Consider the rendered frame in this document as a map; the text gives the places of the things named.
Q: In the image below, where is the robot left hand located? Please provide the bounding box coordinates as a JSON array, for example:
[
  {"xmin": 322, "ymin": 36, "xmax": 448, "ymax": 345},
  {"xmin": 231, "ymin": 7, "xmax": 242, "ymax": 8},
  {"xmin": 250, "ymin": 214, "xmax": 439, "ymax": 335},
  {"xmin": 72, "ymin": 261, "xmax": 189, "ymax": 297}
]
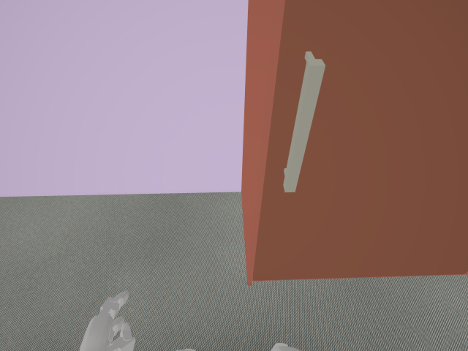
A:
[{"xmin": 79, "ymin": 291, "xmax": 135, "ymax": 351}]

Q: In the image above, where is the right robot shin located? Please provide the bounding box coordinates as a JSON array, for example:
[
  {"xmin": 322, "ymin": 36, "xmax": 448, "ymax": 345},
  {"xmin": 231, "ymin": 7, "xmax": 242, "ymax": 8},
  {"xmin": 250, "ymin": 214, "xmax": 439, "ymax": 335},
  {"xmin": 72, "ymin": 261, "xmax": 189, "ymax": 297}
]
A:
[{"xmin": 272, "ymin": 343, "xmax": 287, "ymax": 349}]

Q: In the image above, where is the wardrobe door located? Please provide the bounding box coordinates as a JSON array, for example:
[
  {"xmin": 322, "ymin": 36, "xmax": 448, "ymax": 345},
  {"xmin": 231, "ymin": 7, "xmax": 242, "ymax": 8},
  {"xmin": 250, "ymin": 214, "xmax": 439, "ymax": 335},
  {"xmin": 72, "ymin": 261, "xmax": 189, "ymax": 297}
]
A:
[{"xmin": 253, "ymin": 0, "xmax": 468, "ymax": 281}]

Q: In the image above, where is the handle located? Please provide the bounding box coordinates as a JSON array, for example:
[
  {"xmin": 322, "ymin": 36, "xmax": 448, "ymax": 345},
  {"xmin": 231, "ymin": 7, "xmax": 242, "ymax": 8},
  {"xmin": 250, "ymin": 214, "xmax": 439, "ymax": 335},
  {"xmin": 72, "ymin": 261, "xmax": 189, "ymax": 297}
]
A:
[{"xmin": 283, "ymin": 51, "xmax": 325, "ymax": 192}]

